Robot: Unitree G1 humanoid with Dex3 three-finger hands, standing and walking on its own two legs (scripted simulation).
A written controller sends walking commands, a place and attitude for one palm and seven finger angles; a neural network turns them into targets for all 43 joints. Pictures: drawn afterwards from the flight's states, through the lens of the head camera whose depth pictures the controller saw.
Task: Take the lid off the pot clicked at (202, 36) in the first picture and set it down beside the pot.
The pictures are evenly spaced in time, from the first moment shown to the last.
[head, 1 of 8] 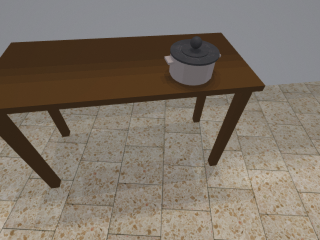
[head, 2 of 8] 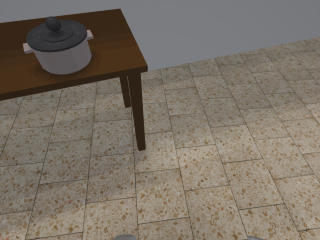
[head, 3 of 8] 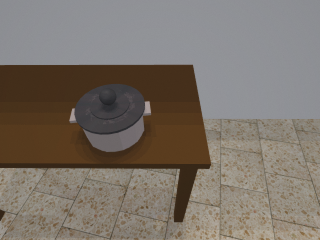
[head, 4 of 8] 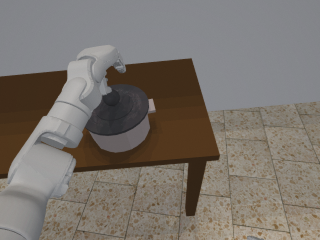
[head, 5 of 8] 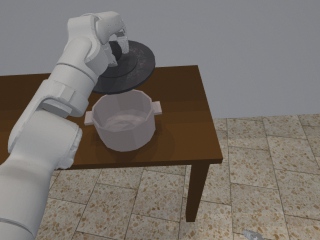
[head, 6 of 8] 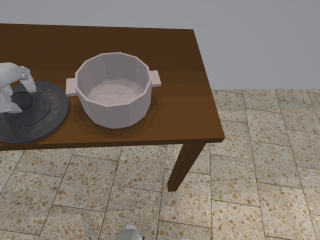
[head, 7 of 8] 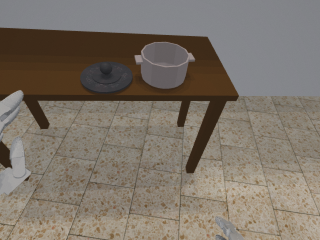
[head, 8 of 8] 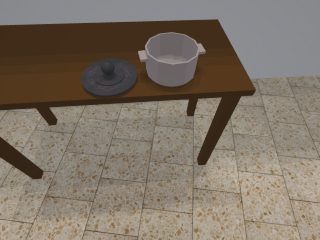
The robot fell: no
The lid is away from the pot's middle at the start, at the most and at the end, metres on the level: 0.00 0.24 0.24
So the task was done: yes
